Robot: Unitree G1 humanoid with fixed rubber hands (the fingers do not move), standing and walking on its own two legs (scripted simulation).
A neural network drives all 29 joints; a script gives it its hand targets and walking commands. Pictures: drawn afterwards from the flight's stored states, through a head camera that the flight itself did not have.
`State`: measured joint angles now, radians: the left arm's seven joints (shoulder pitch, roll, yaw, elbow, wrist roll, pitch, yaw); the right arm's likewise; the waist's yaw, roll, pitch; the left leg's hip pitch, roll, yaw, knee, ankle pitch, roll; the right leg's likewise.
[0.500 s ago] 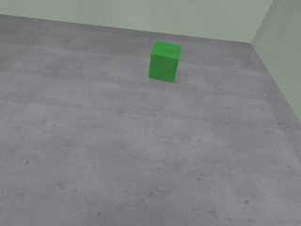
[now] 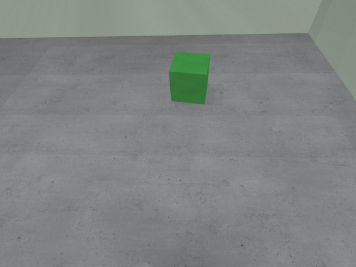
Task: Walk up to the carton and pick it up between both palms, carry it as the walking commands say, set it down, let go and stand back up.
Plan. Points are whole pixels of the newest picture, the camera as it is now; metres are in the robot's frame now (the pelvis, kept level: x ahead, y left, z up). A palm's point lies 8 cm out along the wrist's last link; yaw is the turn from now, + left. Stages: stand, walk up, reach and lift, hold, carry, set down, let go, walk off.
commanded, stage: walk up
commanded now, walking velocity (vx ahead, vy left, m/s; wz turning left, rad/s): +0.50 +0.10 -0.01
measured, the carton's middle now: (190, 78) +1.55 -0.11 -0.63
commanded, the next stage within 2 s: none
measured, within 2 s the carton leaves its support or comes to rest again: neither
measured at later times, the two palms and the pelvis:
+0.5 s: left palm (74, 232) +0.25 +0.30 -0.15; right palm (261, 203) +0.29 -0.21 -0.11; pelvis +0.25 +0.05 +0.00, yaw -1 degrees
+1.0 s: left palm (121, 138) +0.54 +0.20 -0.11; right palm (269, 143) +0.51 -0.31 -0.15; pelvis +0.49 -0.05 +0.00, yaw -1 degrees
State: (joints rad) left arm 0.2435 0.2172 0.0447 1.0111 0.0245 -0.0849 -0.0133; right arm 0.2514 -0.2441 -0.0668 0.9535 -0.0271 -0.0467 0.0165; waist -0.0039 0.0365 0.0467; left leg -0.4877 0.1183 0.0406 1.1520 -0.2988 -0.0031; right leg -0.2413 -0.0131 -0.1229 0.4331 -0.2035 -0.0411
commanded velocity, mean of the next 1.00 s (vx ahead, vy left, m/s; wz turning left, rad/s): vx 0.50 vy -0.06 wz -0.01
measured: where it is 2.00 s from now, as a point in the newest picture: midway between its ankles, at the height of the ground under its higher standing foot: (190, 147)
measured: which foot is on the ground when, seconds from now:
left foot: up 0.00-0.32, down 0.34-0.84, up 0.86-1.00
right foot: down 0.00-0.34, up 0.36-0.82, down 0.84-1.00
